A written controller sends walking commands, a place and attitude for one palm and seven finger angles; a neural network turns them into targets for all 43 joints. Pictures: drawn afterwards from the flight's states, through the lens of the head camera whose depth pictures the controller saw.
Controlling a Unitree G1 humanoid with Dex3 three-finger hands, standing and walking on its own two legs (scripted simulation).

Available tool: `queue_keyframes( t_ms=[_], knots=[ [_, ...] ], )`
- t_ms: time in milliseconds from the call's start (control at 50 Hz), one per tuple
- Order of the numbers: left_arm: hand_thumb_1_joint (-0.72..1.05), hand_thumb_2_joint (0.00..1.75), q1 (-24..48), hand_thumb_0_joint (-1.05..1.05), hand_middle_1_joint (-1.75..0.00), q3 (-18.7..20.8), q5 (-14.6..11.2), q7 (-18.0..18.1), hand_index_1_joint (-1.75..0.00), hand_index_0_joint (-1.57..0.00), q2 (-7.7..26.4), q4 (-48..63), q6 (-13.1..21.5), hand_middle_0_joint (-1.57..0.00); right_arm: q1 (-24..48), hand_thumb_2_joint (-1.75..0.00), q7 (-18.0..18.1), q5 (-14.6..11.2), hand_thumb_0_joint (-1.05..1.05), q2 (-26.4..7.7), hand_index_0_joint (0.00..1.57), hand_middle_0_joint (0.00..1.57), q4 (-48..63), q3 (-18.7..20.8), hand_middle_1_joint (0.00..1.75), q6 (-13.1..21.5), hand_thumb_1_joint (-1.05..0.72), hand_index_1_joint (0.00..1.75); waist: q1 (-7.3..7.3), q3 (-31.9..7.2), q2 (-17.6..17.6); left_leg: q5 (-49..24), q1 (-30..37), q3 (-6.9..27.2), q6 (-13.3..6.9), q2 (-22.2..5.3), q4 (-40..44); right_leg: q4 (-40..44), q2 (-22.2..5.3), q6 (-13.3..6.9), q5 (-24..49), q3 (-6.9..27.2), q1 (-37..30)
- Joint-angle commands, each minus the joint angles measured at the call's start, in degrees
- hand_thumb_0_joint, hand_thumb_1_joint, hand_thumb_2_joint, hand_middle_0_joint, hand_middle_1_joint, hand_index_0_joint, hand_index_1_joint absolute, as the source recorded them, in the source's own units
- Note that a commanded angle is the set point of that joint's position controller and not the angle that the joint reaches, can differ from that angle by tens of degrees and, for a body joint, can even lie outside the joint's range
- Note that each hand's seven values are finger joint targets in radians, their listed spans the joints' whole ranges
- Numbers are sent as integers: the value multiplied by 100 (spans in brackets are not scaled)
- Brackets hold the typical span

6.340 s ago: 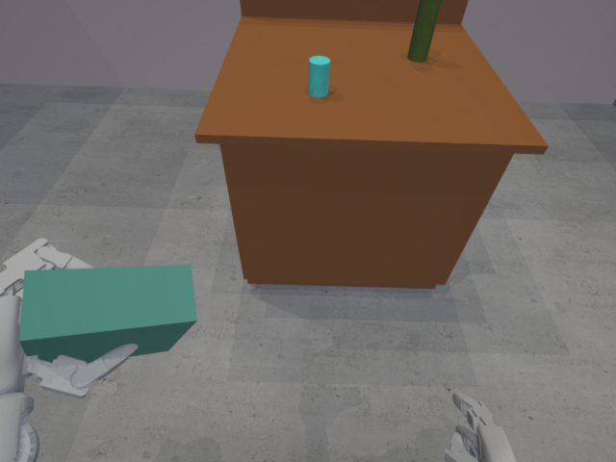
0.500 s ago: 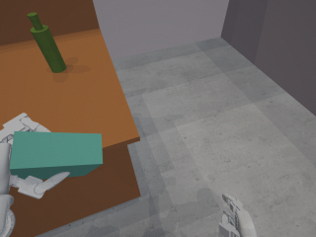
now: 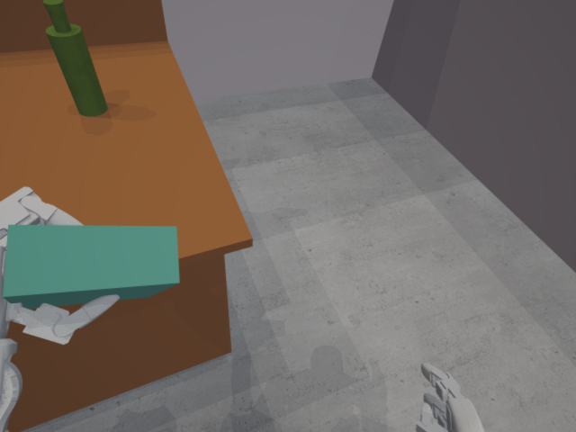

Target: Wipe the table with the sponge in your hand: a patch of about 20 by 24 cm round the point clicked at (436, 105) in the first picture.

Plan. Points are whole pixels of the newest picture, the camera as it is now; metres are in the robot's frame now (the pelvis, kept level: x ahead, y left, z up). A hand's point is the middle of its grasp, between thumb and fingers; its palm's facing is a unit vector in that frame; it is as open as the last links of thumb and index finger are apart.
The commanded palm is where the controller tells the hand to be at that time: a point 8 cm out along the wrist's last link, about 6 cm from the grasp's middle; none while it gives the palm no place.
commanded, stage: come to a stop and stand still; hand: left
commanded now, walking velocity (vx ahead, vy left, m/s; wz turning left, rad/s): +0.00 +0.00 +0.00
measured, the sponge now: (119, 268) +0.24 +0.21 +0.15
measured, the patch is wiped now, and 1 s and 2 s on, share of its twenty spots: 0.00 0.00 0.00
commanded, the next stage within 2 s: look again from close up in 0.66 s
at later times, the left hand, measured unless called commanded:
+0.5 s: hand (64, 228) +0.27 +0.28 +0.16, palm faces +0.37 -0.86 -0.36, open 9.7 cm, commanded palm +0.21 +0.31 +0.18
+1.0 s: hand (69, 242) +0.26 +0.27 +0.16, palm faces +0.39 -0.84 -0.37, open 9.7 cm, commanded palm +0.20 +0.30 +0.18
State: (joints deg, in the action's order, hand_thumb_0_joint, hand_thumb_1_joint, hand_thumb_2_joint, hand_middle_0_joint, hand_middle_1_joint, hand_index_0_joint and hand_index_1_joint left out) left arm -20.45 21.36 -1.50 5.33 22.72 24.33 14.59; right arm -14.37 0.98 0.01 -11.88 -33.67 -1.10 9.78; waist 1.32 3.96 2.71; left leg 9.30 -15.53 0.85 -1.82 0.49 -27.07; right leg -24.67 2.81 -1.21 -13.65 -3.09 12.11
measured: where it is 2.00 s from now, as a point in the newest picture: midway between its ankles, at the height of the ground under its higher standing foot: outside the picture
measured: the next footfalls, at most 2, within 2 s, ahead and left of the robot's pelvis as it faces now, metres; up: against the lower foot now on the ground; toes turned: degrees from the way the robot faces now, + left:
left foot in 1.96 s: +0.22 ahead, +0.23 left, +0.00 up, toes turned +5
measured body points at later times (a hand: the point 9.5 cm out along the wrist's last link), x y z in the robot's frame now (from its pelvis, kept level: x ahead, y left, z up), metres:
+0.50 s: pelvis +0.06 +0.03 +0.01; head +0.08 +0.05 +0.45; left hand +0.25 +0.32 +0.18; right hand +0.26 -0.18 -0.05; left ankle +0.06 +0.09 -0.74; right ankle +0.04 -0.10 -0.74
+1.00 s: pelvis +0.05 +0.02 +0.01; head +0.06 +0.02 +0.46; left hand +0.23 +0.31 +0.18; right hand +0.23 -0.20 -0.08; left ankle +0.06 +0.09 -0.74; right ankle +0.04 -0.10 -0.74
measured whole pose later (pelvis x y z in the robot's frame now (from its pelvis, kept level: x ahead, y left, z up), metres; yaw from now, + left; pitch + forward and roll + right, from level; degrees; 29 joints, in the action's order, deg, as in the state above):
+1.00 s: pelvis +0.05 +0.02 +0.01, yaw +1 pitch +0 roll -1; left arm -25.0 18.3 -3.0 5.6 20.2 22.9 10.4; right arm -12.7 2.6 0.1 -11.7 -33.3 -2.1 3.7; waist 1.5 -0.1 -1.0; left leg 10.4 -11.7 1.3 -3.2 3.1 -22.0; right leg -18.0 1.2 -0.4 -10.9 -1.6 7.3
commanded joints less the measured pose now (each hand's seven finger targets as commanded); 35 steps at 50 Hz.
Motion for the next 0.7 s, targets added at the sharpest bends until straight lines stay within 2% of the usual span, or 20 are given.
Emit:
queue_keyframes(
  t_ms=[0, 40, 80, 120, 140, 160, 180, 220, 240, 280, 400, 440, 460, 480, 540, 560, 620, 640, 680],
  knots=[
    [10, 130, 264, 0, -160, 335, -7, 63, -160, -120, 715, 1332, 312, -120, 673, -90, 31, 10, 0, -710, 20, 20, 920, 225, 30, 320, -90, 30, 71, -694, -877, 1825, -654, 906, -105, -584, 1430, 159, -183, 99, -474, 513, -805],
    [10, 130, 202, 0, -160, 519, -20, 76, -160, -120, 887, 1308, 268, -120, 727, -90, 42, 45, 0, -688, 20, 20, 925, 182, 30, 316, -90, 30, 88, -734, -807, 1619, -466, 825, -68, -535, 1375, 342, -196, 97, -373, 544, -715],
    [10, 130, 241, 0, -160, 421, -19, 77, -160, -120, 755, 1228, 249, -120, 679, -90, 57, 60, 0, -669, 20, 20, 883, 156, 30, 288, -90, 30, 73, -738, -641, 1386, -361, 784, -18, -433, 1262, 578, -238, 81, -300, 615, -661],
    [10, 130, 442, 0, -160, 337, -4, 76, -160, -120, 707, 1266, 241, -120, 667, -90, 63, 67, 0, -679, 20, 20, 836, 156, 30, 280, -90, 30, 46, -736, -677, 1276, -160, 685, 45, -355, 1193, 743, -254, 66, -347, 638, -491],
    [10, 130, 554, 0, -160, 453, -11, 86, -160, -120, 851, 1358, 227, -120, 731, -90, 81, 95, 0, -680, 20, 20, 836, 150, 30, 280, -90, 30, 51, -777, -677, 1020, 66, 615, 74, -318, 1112, 839, -241, 61, -214, 646, -385],
    [10, 130, 578, 0, -160, 370, -9, 99, -160, -120, 766, 1323, 217, -120, 699, -90, 93, 89, 0, -667, 20, 20, 803, 143, 30, 256, -90, 30, 32, -885, -574, 662, 162, 617, 82, -303, 1043, 807, -264, 51, 62, 587, -491],
    [10, 130, 571, 0, -160, 275, -30, 90, -160, -120, 669, 1273, 189, -120, 684, -90, 89, 86, 0, -666, 20, 20, 810, 135, 30, 243, -90, 30, 36, -948, -632, 330, 295, 571, 110, -267, 987, 788, -257, 49, 300, 573, -512],
    [10, 130, 662, 0, -160, 216, -41, 94, -160, -120, 661, 1358, 163, -120, 697, -90, 93, 80, 0, -670, 20, 20, 802, 139, 30, 214, -90, 30, 24, -1151, -653, -272, 632, 513, 144, -255, 892, 733, -258, 62, 742, 508, -536],
    [10, 130, 702, 0, -160, 328, -46, 94, -160, -120, 769, 1407, 139, -120, 745, -90, 113, 97, 0, -660, 20, 20, 815, 132, 30, 203, -90, 30, 32, -1245, -655, -613, 817, 471, 190, -239, 854, 705, -222, 79, 924, 466, -496],
    [10, 130, 544, 0, -160, 237, -72, 95, -160, -120, 659, 1315, 86, -120, 728, -90, 120, 70, 0, -666, 20, 20, 843, 145, 30, 117, -90, 30, 42, -1336, -661, -1207, 859, 502, 219, -279, 787, 610, -235, 85, 1205, 389, -652],
    [10, 130, 113, 0, -160, 323, -156, 86, -160, -120, 690, 1319, -6, -120, 756, -90, 126, 31, 0, -668, 20, 20, 980, 173, 30, -127, -90, 30, 29, -1410, -694, -2090, 928, 410, 375, -251, 651, 537, -237, 79, 1648, 277, -740],
    [10, 130, -17, 0, -160, 492, -172, 90, -160, -120, 841, 1379, -23, -120, 794, -90, 145, 37, 0, -671, 20, 20, 1024, 180, 30, -179, -90, 30, 36, -1428, -691, -2382, 996, 368, 440, -234, 611, 485, -212, 76, 1771, 225, -695],
    [10, 130, 6, 0, -160, 421, -189, 91, -160, -120, 775, 1472, -10, -120, 761, -90, 144, 24, 0, -674, 20, 20, 1031, 185, 30, -213, -90, 30, 14, -1490, -739, -2554, 1015, 395, 467, -253, 590, 428, -226, 75, 1787, 189, -744],
    [10, 130, -59, 0, -160, 409, -207, 89, -160, -120, 760, 1435, -18, -120, 749, -90, 144, 17, 0, -679, 20, 20, 1049, 190, 30, -243, -90, 30, 12, -1457, -844, -2596, 1010, 394, 489, -263, 607, 406, -219, 78, 1738, 191, -720],
    [10, 130, -155, 0, -160, 509, -226, 101, -160, -120, 862, 1498, -42, -120, 803, -90, 164, 18, 0, -688, 20, 20, 1110, 196, 30, -280, -90, 30, 20, -1442, -795, -2580, 1025, 354, 500, -262, 589, 424, -215, 85, 1757, 188, -683],
    [10, 130, -126, 0, -160, 445, -229, 109, -160, -120, 796, 1468, -42, -120, 761, -90, 167, 10, 0, -696, 20, 20, 1089, 200, 30, -296, -90, 30, 8, -1433, -761, -2578, 950, 408, 507, -295, 600, 397, -232, 78, 1709, 178, -741],
    [10, 130, -72, 0, -160, 383, -229, 126, -160, -120, 763, 1455, -36, -120, 756, -90, 178, -2, 0, -719, 20, 20, 1086, 221, 30, -312, -90, 30, 0, -1390, -864, -2200, 889, 412, 475, -297, 688, 448, -239, 96, 1480, 215, -729],
    [10, 130, -1, 0, -160, 464, -227, 128, -160, -120, 853, 1506, -39, -120, 803, -90, 194, 13, 0, -723, 20, 20, 1097, 217, 30, -303, -90, 30, 1, -1352, -875, -2138, 941, 378, 512, -276, 708, 468, -212, 94, 1438, 211, -632],
    [10, 130, 23, 0, -160, 342, -220, 136, -160, -120, 744, 1454, -29, -120, 763, -90, 202, 3, 0, -726, 20, 20, 1068, 221, 30, -305, -90, 30, -1, -1334, -907, -1957, 843, 458, 503, -304, 788, 443, -220, 99, 1268, 215, -697]
  ],
)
